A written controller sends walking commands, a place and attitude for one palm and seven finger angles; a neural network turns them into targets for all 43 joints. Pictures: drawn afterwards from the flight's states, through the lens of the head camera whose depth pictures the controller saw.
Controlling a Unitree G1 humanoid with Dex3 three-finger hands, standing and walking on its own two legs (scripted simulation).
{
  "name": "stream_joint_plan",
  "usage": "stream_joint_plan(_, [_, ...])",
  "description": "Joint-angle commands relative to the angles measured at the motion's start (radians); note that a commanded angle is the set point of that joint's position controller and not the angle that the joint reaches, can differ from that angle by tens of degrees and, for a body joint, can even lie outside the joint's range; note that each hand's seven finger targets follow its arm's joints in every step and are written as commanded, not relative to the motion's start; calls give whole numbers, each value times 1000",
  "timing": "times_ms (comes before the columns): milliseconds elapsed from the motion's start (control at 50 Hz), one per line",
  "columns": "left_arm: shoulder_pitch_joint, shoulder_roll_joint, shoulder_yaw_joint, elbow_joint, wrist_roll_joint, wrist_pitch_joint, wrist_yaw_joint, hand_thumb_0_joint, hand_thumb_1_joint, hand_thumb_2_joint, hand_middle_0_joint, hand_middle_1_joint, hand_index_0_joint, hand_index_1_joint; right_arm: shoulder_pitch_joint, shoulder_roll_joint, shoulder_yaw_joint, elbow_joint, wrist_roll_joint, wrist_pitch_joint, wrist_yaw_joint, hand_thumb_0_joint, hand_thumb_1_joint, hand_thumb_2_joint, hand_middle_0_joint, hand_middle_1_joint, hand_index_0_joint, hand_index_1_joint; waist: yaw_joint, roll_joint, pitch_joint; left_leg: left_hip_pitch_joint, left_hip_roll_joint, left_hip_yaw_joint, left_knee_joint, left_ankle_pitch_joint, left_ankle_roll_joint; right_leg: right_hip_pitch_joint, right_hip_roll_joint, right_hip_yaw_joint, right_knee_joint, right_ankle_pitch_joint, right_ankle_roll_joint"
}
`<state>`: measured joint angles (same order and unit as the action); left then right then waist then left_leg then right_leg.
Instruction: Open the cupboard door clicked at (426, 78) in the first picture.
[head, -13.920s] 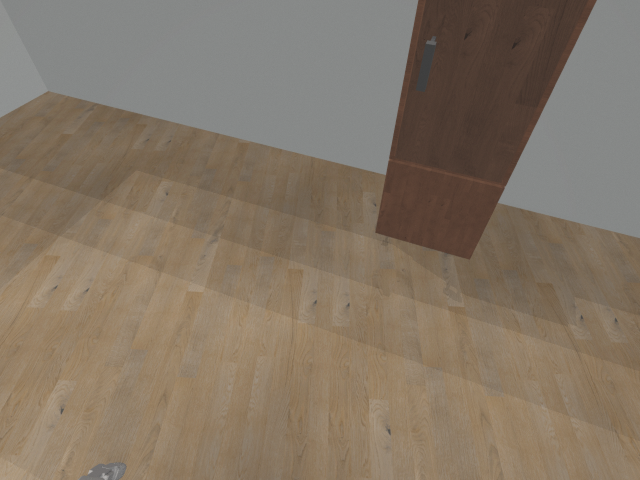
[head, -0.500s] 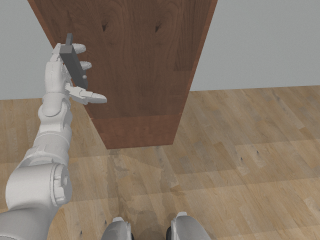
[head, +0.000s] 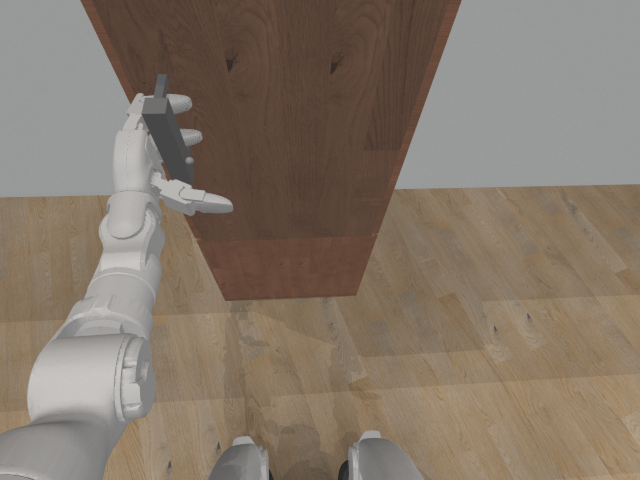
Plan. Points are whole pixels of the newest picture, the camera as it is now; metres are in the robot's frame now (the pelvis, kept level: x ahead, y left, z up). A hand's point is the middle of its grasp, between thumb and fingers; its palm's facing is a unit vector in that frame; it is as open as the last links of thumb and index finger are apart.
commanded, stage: slide the fingers in behind the handle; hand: left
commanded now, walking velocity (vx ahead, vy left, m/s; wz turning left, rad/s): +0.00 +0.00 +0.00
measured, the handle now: (173, 132) +0.54 +0.17 +0.07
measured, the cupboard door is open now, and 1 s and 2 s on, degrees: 1 1 43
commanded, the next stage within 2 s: close the thumb around the handle in 0.02 s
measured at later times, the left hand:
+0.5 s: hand (189, 160) +0.49 +0.14 +0.07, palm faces +0.03 -1.00 -0.02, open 10.1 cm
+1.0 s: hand (189, 161) +0.49 +0.14 +0.07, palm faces +0.04 -1.00 -0.02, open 6.0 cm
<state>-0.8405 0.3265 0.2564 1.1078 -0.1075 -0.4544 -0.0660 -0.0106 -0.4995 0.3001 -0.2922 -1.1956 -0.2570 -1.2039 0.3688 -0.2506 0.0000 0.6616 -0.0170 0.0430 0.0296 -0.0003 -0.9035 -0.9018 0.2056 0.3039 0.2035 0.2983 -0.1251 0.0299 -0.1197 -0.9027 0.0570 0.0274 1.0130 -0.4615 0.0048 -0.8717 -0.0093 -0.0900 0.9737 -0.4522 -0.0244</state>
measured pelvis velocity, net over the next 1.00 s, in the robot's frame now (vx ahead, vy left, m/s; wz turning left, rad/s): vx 0.00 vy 0.00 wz -0.01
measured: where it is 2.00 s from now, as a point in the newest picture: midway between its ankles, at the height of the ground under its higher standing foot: outside the picture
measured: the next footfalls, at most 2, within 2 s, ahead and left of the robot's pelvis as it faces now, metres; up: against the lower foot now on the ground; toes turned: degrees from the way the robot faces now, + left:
none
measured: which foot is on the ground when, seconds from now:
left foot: down 0.00-1.00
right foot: down 0.00-1.00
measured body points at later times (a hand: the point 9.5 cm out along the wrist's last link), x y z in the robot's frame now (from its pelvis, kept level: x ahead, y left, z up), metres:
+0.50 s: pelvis +0.00 +0.00 +0.00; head +0.11 +0.01 +0.43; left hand +0.48 +0.20 +0.08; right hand +0.01 -0.26 -0.12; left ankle +0.01 +0.11 -0.67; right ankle +0.00 -0.11 -0.67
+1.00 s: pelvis +0.00 +0.00 +0.00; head +0.11 +0.01 +0.44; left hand +0.48 +0.20 +0.08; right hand +0.02 -0.26 -0.12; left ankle +0.01 +0.11 -0.67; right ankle +0.00 -0.11 -0.67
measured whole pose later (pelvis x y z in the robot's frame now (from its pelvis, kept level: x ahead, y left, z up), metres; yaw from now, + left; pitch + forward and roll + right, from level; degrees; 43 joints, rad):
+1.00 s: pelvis +0.00 +0.00 +0.00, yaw -1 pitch +20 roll -2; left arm -0.82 0.33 0.29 1.10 -0.09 -0.46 -0.08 0.01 0.72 0.79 -0.35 -1.34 -0.32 -1.35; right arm 0.37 -0.25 0.01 0.66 -0.02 0.05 0.03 0.00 -0.90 -0.90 0.21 0.30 0.20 0.30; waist -0.13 0.03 -0.12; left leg -0.89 0.06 0.04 1.01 -0.46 0.01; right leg -0.87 0.00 -0.08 0.97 -0.45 -0.02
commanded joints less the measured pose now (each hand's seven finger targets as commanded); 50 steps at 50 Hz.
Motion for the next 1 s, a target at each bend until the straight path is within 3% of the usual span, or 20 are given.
stream_joint_plan(0, [-498, 80, -47, -203, 25, -74, -31, 0, -500, 300, -300, -1200, -300, -1200, 146, -160, -53, -46, 0, -17, -12, 0, -900, -900, 200, 300, 200, 300, -66, 58, -430, 379, -45, -67, -84, 393, 15, 121, 53, 45, -105, 381, 4])
stream_joint_plan(100, [-519, 96, -37, -220, 27, -78, -34, 0, -500, 300, -300, -1200, -300, -1200, 149, -161, -54, -48, -2, -19, -16, 0, -900, -900, 200, 300, 200, 300, -64, 67, -467, 394, -44, -70, -79, 410, 14, 127, 50, 46, -97, 390, 4])
stream_joint_plan(180, [-487, 70, -51, -229, 23, -77, -35, 0, -276, 396, -316, -1224, -316, -1224, 144, -155, -54, -56, -1, -18, -13, 0, -900, -900, 200, 300, 200, 300, -54, 88, -482, 411, -45, -66, -78, 439, 12, 130, 51, 44, -97, 406, 3])
stream_joint_plan(220, [-516, 88, -45, -223, 27, -75, -33, 0, -164, 444, -324, -1236, -324, -1236, 145, -161, -54, -50, -2, -17, -14, 0, -900, -900, 200, 300, 200, 300, -63, 66, -449, 386, -43, -72, -83, 397, 12, 118, 51, 42, -99, 374, 4])
stream_joint_plan(280, [-506, 89, -39, -236, 26, -80, -29, 0, 4, 516, -336, -1254, -336, -1254, 147, -162, -56, -52, -2, -20, -14, 0, -900, -900, 200, 300, 200, 300, -58, 76, -479, 405, -42, -74, -81, 414, 11, 120, 51, 42, -95, 380, 2])
stream_joint_plan(320, [-513, 59, -65, -219, 25, -73, -30, 0, 116, 564, -344, -1266, -344, -1266, 141, -157, -53, -50, -2, -20, -13, 0, -900, -900, 200, 300, 200, 300, -70, 67, -448, 382, -45, -68, -81, 380, 14, 113, 52, 44, -106, 364, 6])
stream_joint_plan(340, [-510, 85, -42, -193, 25, -68, -28, 0, 172, 588, -348, -1272, -348, -1272, 145, -162, -53, -47, -1, -21, -15, 0, -900, -900, 200, 300, 200, 300, -72, 26, -420, 344, -46, -67, -84, 347, 17, 127, 52, 46, -111, 351, 7])
stream_joint_plan(400, [-520, 140, -6, -200, 31, -71, -31, 0, 340, 660, -360, -1290, -360, -1290, 151, -166, -52, -48, -2, -21, -20, 0, -900, -900, 200, 300, 200, 300, -59, 60, -462, 352, -49, -65, -83, 359, 17, 143, 49, 53, -104, 362, 4])
stream_joint_plan(460, [-524, 81, -46, -204, 24, -71, -37, 0, 508, 732, -372, -1308, -372, -1308, 152, -160, -51, -53, -3, -23, -18, 0, -900, -900, 200, 300, 200, 300, -69, 73, -445, 382, -46, -71, -86, 380, 15, 112, 52, 42, -103, 357, 1])
stream_joint_plan(480, [-531, 96, -35, -224, 23, -76, -35, 0, 564, 756, -376, -1314, -376, -1314, 151, -163, -54, -49, -5, -24, -17, 0, -900, -900, 200, 300, 200, 300, -62, 91, -475, 398, -43, -74, -83, 393, 12, 111, 50, 43, -99, 360, 2])
stream_joint_plan(540, [-512, 95, -39, -211, 25, -71, -35, 0, 732, 828, -388, -1332, -388, -1332, 150, -163, -53, -51, -3, -22, -15, 0, -900, -900, 200, 300, 200, 300, -62, 60, -462, 370, -46, -69, -85, 364, 14, 126, 52, 44, -106, 349, 4])
stream_joint_plan(600, [-528, 88, -47, -216, 27, -75, -33, 0, 900, 900, -400, -1350, -400, -1350, 152, -163, -53, -49, -3, -22, -14, 0, -900, -900, 200, 300, 200, 300, -69, 76, -452, 382, -44, -73, -85, 372, 14, 108, 52, 44, -105, 348, 4])
stream_joint_plan(680, [-526, 75, -54, -227, 22, -78, -34, 0, 900, 900, -400, -1350, -400, -1350, 153, -162, -54, -49, -4, -23, -13, 0, -900, -900, 200, 300, 200, 300, -68, 74, -467, 390, -43, -74, -83, 381, 13, 111, 53, 42, -102, 355, 4])
stream_joint_plan(700, [-514, 104, -31, -228, 25, -80, -30, 0, 900, 900, -400, -1350, -400, -1350, 156, -166, -57, -47, -5, -22, -14, 0, -900, -900, 200, 300, 200, 300, -60, 77, -469, 392, -42, -77, -86, 384, 11, 115, 53, 41, -101, 353, 2])
stream_joint_plan(740, [-496, 66, -57, -236, 22, -78, -31, 0, 900, 900, -400, -1350, -400, -1350, 149, -161, -56, -52, -4, -23, -11, 0, -900, -900, 200, 300, 200, 300, -61, 83, -466, 399, -43, -70, -87, 388, 12, 116, 53, 41, -107, 360, 2])
stream_joint_plan(820, [-479, 87, -42, -269, 24, -85, -31, 0, 900, 900, -400, -1350, -400, -1350, 149, -159, -57, -54, -4, -20, -9, 0, -900, -900, 200, 300, 200, 300, -48, 81, -495, 407, -44, -66, -87, 431, 12, 156, 54, 44, -102, 407, 2])
stream_joint_plan(900, [-462, 86, -41, -255, 19, -85, -34, 0, 900, 900, -400, -1350, -400, -1350, 144, -158, -57, -51, 0, -18, -11, 0, -900, -900, 200, 300, 200, 300, -53, 56, -463, 393, -43, -63, -88, 420, 14, 155, 56, 46, -108, 409, 4])
stream_joint_plan(920, [-476, 186, 29, -233, 28, -84, -31, 0, 900, 900, -400, -1350, -400, -1350, 153, -171, -57, -43, -1, -15, -17, 0, -900, -900, 200, 300, 200, 300, -47, 45, -444, 362, -43, -61, -89, 401, 16, 168, 53, 53, -108, 405, 5])
stream_joint_plan(960, [-373, 262, 94, -232, 34, -84, -43, 0, 900, 900, -400, -1350, -400, -1350, 151, -175, -54, -70, 1, -8, -21, 0, -900, -900, 200, 300, 200, 300, -3, 48, -477, 339, -52, -52, -102, 409, 18, 238, 53, 61, -103, 429, 0])
stream_joint_plan(980, [-331, 209, 64, -237, 25, -80, -55, 0, 900, 900, -400, -1350, -400, -1350, 136, -160, -49, -83, 5, -7, -20, 0, -900, -900, 200, 300, 200, 300, -2, 50, -470, 334, -54, -41, -105, 420, 19, 252, 50, 61, -105, 453, 4])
